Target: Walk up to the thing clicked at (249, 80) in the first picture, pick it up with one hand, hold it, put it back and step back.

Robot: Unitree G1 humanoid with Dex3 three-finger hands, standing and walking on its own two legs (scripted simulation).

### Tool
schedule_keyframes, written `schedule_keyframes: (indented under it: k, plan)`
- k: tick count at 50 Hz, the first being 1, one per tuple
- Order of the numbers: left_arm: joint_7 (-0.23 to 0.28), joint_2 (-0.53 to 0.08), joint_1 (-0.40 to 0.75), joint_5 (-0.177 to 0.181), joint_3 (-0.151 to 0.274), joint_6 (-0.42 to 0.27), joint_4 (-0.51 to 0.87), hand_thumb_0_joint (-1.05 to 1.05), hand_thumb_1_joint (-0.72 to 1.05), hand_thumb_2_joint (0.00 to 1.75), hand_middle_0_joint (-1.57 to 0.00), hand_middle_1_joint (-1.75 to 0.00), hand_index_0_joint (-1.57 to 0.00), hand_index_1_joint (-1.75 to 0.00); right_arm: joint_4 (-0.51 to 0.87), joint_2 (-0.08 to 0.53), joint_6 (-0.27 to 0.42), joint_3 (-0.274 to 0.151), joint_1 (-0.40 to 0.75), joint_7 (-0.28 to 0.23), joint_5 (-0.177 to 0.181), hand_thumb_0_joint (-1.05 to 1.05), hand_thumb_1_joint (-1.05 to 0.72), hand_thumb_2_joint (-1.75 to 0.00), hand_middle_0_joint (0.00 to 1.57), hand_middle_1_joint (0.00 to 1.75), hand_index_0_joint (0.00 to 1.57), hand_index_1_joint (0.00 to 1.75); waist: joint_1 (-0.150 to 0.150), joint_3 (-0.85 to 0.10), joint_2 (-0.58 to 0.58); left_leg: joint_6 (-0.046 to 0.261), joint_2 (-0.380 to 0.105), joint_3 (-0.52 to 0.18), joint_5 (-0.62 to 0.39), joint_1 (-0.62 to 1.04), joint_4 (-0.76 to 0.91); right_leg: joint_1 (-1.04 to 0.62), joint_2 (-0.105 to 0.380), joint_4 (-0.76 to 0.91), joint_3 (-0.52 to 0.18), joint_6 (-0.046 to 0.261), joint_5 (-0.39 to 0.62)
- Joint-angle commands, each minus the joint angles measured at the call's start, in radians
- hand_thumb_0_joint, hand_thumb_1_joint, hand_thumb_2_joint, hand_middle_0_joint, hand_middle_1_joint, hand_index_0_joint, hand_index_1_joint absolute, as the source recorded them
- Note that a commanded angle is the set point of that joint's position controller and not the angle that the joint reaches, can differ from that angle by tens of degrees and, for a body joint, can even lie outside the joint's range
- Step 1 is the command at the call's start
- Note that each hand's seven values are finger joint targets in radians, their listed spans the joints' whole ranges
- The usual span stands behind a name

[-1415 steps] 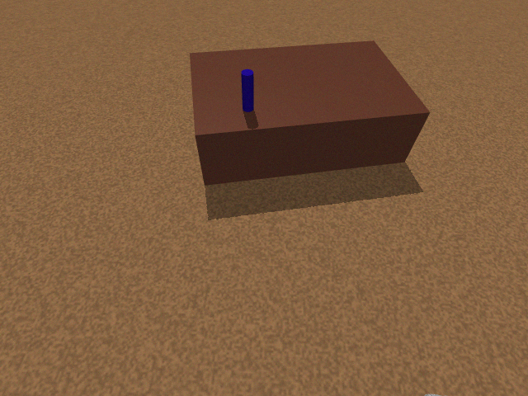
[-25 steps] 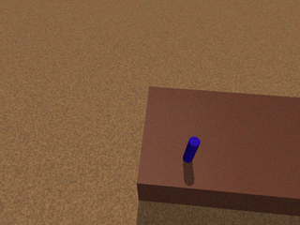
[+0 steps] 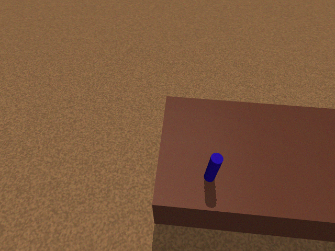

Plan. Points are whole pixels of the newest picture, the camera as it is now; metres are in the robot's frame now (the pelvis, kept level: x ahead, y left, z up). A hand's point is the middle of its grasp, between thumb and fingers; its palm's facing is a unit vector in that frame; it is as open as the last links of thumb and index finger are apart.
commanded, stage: stand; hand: right
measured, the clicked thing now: (212, 168) +0.49 -0.20 -0.36
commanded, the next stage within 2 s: step back in 0.22 s
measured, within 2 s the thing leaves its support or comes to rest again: neither
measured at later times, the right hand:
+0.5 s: hand out of the picture +0.03 -0.25 -0.16, palm faces -0.02 +0.90 -0.43, open 7.4 cm
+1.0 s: hand out of the picture -0.06 -0.21 -0.17, palm faces +0.06 +0.92 -0.39, open 7.4 cm
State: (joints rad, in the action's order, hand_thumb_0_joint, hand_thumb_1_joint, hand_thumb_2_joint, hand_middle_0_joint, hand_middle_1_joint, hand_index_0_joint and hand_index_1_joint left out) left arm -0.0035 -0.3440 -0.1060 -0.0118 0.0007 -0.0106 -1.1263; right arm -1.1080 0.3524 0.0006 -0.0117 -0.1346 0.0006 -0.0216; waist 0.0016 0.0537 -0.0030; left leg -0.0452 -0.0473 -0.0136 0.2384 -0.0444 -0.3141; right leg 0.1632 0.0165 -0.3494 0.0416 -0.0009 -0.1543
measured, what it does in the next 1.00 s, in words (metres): walks backwards: right foot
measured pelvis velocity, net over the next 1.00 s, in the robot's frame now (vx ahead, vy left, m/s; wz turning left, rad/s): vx -0.15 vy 0.06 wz -0.11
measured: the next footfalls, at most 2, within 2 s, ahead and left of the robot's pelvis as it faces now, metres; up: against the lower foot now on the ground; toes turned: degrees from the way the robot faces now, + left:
right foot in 1.00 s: -0.15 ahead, -0.06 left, +0.00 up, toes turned -3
left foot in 1.40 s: -0.23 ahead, +0.17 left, +0.00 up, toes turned -2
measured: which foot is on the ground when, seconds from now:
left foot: down 0.00-1.00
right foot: down 0.00-0.54, up 0.56-0.98, down 1.00-1.00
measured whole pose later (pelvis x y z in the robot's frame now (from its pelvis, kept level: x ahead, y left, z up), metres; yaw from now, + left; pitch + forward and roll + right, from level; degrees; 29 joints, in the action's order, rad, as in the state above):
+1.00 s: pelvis -0.15 +0.06 -0.03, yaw -6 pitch -2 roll +0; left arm 0.00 -0.38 -0.16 -0.02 0.07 0.06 -0.88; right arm -0.84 0.37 -0.03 -0.04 -0.11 -0.01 -0.03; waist -0.01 0.19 0.02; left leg 0.04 -0.02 0.10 0.24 -0.36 -0.64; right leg 0.23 -0.03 -0.67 -0.06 0.02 -0.41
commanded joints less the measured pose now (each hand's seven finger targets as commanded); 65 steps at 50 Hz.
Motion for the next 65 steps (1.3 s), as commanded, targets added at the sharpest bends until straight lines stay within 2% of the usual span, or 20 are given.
schedule_keyframes:
  k: [1, 10, 13, 15, 18, 22, 25, 26, 27, 28, 32, 39, 43, 49, 51, 52, 53, 56, 61, 65]
  plan:
    - [0.01, -0.214, 0.03, 0.003, 0.045, -0.023, 0.062, 0.0, 0.9, 0.9, -0.2, -0.3, -0.2, -0.3, 0.055, 0.206, 0.019, -0.035, 0.026, -0.01, 0.006, 0.0, -0.9, -0.9, 0.2, 0.3, 0.2, 0.3, -0.007, -0.083, -0.007, 0.048, -0.09, -0.049, -0.164, -0.054, 0.053, -0.092, 0.12, 0.031, -0.094, 0.024, 0.174]
    - [0.009, -0.214, 0.037, 0.003, 0.046, -0.018, 0.064, 0.0, 0.9, 0.9, -0.2, -0.3, -0.2, -0.3, 0.054, 0.206, 0.021, -0.033, 0.024, -0.013, 0.007, 0.0, -0.9, -0.9, 0.2, 0.3, 0.2, 0.3, -0.005, -0.075, 0.002, 0.047, -0.092, -0.045, -0.177, -0.048, 0.057, -0.086, 0.12, 0.026, -0.095, 0.024, 0.194]
    - [0.02, -0.274, 0.017, 0.023, 0.105, -0.003, 0.111, 0.0, 0.9, 0.9, -0.2, -0.3, -0.2, -0.3, 0.096, 0.228, -0.006, -0.052, 0.033, -0.007, 0.033, 0.0, -0.9, -0.9, 0.2, 0.3, 0.2, 0.3, -0.008, -0.057, 0.027, 0.075, -0.05, -0.013, -0.336, -0.115, -0.164, -0.058, 0.139, -0.059, -0.12, 0.071, 0.452]
    - [0.022, -0.294, 0.028, 0.019, 0.118, 0.004, 0.143, 0.0, 0.9, 0.9, -0.2, -0.3, -0.2, -0.3, 0.118, 0.213, -0.02, -0.058, 0.011, -0.007, 0.036, 0.0, -0.9, -0.9, 0.2, 0.3, 0.2, 0.3, -0.003, -0.127, 0.104, 0.072, 0.019, 0.022, -0.199, -0.136, -0.322, -0.051, 0.216, -0.025, -0.201, 0.149, 0.454]
    - [0.028, -0.309, 0.095, -0.015, 0.126, 0.011, 0.216, 0.0, 0.9, 0.9, -0.2, -0.3, -0.2, -0.3, 0.151, 0.214, -0.048, -0.074, -0.037, -0.001, 0.025, 0.0, -0.9, -0.9, 0.2, 0.3, 0.2, 0.3, 0.009, -0.134, 0.173, 0.087, 0.056, -0.059, 0.329, -0.226, -0.653, 0.048, 0.36, -0.002, -0.304, 0.273, 0.351]
    - [0.035, -0.28, 0.151, -0.023, 0.115, 0.024, 0.275, 0.0, 0.9, 0.9, -0.2, -0.3, -0.2, -0.3, 0.177, 0.223, -0.047, -0.088, -0.113, -0.002, 0.025, 0.0, -0.9, -0.9, 0.2, 0.3, 0.2, 0.3, 0.032, -0.136, 0.194, 0.089, 0.032, -0.059, 0.251, -0.256, -0.52, 0.054, 0.291, -0.111, -0.223, 0.204, 0.339]
    - [0.025, -0.262, 0.132, -0.003, 0.107, 0.053, 0.296, 0.0, 0.9, 0.9, -0.2, -0.3, -0.2, -0.3, 0.167, 0.212, -0.028, -0.099, -0.147, -0.005, -0.006, 0.0, -0.9, -0.9, 0.2, 0.3, 0.2, 0.3, 0.04, -0.112, 0.118, 0.067, 0.047, 0.005, -0.045, -0.176, -0.122, 0.095, 0.195, -0.271, -0.163, 0.134, 0.172]
    - [0.024, -0.203, 0.092, 0.011, 0.095, 0.061, 0.311, 0.0, 0.9, 0.9, -0.2, -0.3, -0.2, -0.3, 0.195, 0.294, -0.018, -0.118, -0.116, -0.007, -0.033, 0.0, -0.9, -0.9, 0.2, 0.3, 0.2, 0.3, 0.016, -0.104, -0.105, 0.089, -0.132, -0.257, -0.249, -0.154, -0.008, 0.197, 0.048, -0.43, -0.107, 0.068, -0.058]
    - [0.032, -0.186, 0.087, 0.01, 0.096, 0.065, 0.316, 0.0, 0.9, 0.9, -0.2, -0.3, -0.2, -0.3, 0.226, 0.408, -0.013, -0.134, -0.033, -0.002, -0.029, 0.0, -0.9, -0.9, 0.2, 0.3, 0.2, 0.3, 0.001, -0.086, -0.252, 0.189, -0.277, -0.444, -0.447, -0.158, 0.004, 0.319, -0.13, -0.584, -0.127, 0.026, -0.455]
    - [0.045, -0.225, 0.108, -0.002, 0.109, 0.067, 0.305, 0.0, 0.9, 0.9, -0.2, -0.3, -0.2, -0.3, 0.248, 0.424, -0.011, -0.14, -0.03, -0.003, -0.019, 0.0, -0.9, -0.9, 0.2, 0.3, 0.2, 0.3, 0.042, -0.109, -0.25, 0.265, -0.334, -0.525, -0.421, -0.226, 0.012, 0.286, -0.134, -0.729, -0.248, 0.022, -0.526]
    - [0.043, -0.228, -0.005, 0.011, 0.108, 0.066, 0.278, 0.0, 0.9, 0.9, -0.2, -0.3, -0.2, -0.3, 0.272, 0.265, -0.006, -0.102, 0.041, -0.033, -0.02, 0.0, -0.9, -0.9, 0.2, 0.3, 0.2, 0.3, -0.041, -0.093, -0.137, 0.186, -0.165, -0.193, -0.578, -0.017, -0.137, 0.422, -0.123, -0.866, -0.257, 0.016, -0.303]
    - [0.033, -0.213, 0.028, -0.002, 0.115, 0.06, 0.336, 0.0, 0.9, 0.9, -0.2, -0.3, -0.2, -0.3, 0.285, 0.256, -0.01, -0.11, -0.077, -0.048, -0.002, 0.0, -0.9, -0.9, 0.2, 0.3, 0.2, 0.3, 0.046, -0.093, -0.109, 0.239, -0.208, -0.203, -0.613, 0.103, -0.159, 0.367, -0.101, -0.672, -0.204, -0.032, -0.351]
    - [0.025, -0.209, -0.033, -0.005, 0.117, 0.057, 0.332, 0.0, 0.9, 0.9, -0.2, -0.3, -0.2, -0.3, 0.317, 0.282, -0.01, -0.116, -0.05, -0.044, -0.002, 0.0, -0.9, -0.9, 0.2, 0.3, 0.2, 0.3, 0.035, -0.117, -0.116, 0.287, -0.252, -0.226, -0.456, 0.036, -0.141, 0.26, -0.062, -0.54, -0.154, -0.021, -0.351]
    - [0.006, -0.195, -0.203, -0.013, 0.127, 0.046, 0.28, 0.0, 0.9, 0.9, -0.2, -0.3, -0.2, -0.3, 0.341, 0.3, -0.021, -0.113, 0.047, -0.026, 0.004, 0.0, -0.9, -0.9, 0.2, 0.3, 0.2, 0.3, -0.042, -0.141, -0.126, 0.203, -0.215, -0.175, -0.206, -0.17, -0.171, -0.005, -0.021, -0.149, -0.056, 0.04, -0.13]
    - [0.007, -0.282, -0.163, -0.032, 0.15, 0.034, 0.309, 0.0, 0.9, 0.9, -0.2, -0.3, -0.2, -0.3, 0.351, 0.238, -0.022, -0.094, 0.046, -0.022, 0.018, 0.0, -0.9, -0.9, 0.2, 0.3, 0.2, 0.3, -0.025, -0.076, 0.099, 0.082, -0.042, -0.079, 0.038, -0.393, -0.325, -0.019, 0.156, -0.031, -0.349, 0.125, -0.089]
    - [0.004, -0.358, -0.108, -0.022, 0.166, 0.035, 0.34, 0.0, 0.9, 0.9, -0.2, -0.3, -0.2, -0.3, 0.349, 0.214, -0.024, -0.09, 0.082, -0.028, 0.025, 0.0, -0.9, -0.9, 0.2, 0.3, 0.2, 0.3, -0.06, -0.018, 0.3, 0.04, 0.135, 0.006, 0.294, -0.403, -0.558, 0.125, 0.323, 0.07, -0.541, 0.27, -0.042]
    - [0.007, -0.353, -0.073, -0.034, 0.161, 0.027, 0.376, 0.0, 0.9, 0.9, -0.2, -0.3, -0.2, -0.3, 0.339, 0.236, -0.03, -0.099, 0.074, -0.032, 0.017, 0.0, -0.9, -0.9, 0.2, 0.3, 0.2, 0.3, -0.057, 0.028, 0.257, 0.035, 0.134, -0.096, 0.387, -0.396, -0.762, 0.215, 0.383, 0.078, -0.599, 0.322, 0.044]
    - [0.022, -0.249, 0.046, -0.018, 0.138, 0.025, 0.407, 0.0, 0.9, 0.9, -0.2, -0.3, -0.2, -0.3, 0.297, 0.221, -0.021, -0.081, -0.048, -0.033, 0.032, 0.0, -0.9, -0.9, 0.2, 0.3, 0.2, 0.3, 0.028, -0.023, 0.112, 0.043, 0.174, -0.146, 0.246, -0.431, -0.838, 0.082, 0.195, -0.058, -0.258, 0.194, 0.339]
    - [0.034, -0.237, -0.057, -0.029, 0.137, 0.029, 0.43, 0.0, 0.9, 0.9, -0.2, -0.3, -0.2, -0.3, 0.329, 0.216, -0.014, -0.073, -0.035, -0.042, 0.016, 0.0, -0.9, -0.9, 0.2, 0.3, 0.2, 0.3, -0.056, -0.071, 0.155, 0.017, 0.131, -0.095, 0.289, -0.485, -0.716, -0.121, 0.228, -0.123, -0.259, 0.227, 0.419]
    - [0.035, -0.251, -0.063, -0.024, 0.137, 0.037, 0.444, 0.0, 0.9, 0.9, -0.2, -0.3, -0.2, -0.3, 0.331, 0.209, -0.007, -0.078, -0.075, -0.038, 0.007, 0.0, -0.9, -0.9, 0.2, 0.3, 0.2, 0.3, -0.053, -0.116, 0.172, 0.034, 0.083, -0.032, 0.27, -0.389, -0.468, -0.147, 0.242, -0.172, -0.259, 0.22, 0.44]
